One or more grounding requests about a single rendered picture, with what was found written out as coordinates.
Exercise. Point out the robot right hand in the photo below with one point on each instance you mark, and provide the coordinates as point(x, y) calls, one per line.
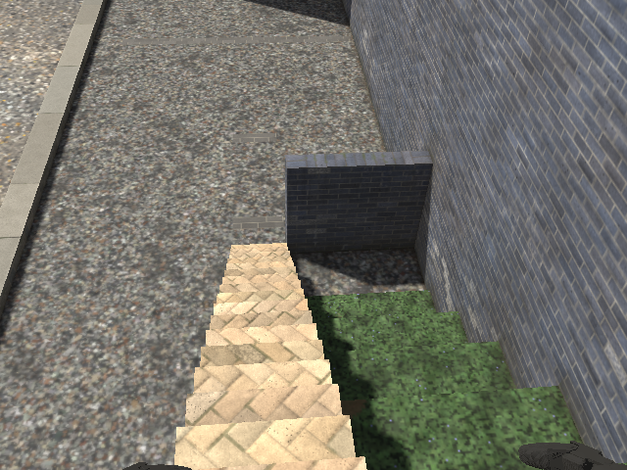
point(573, 456)

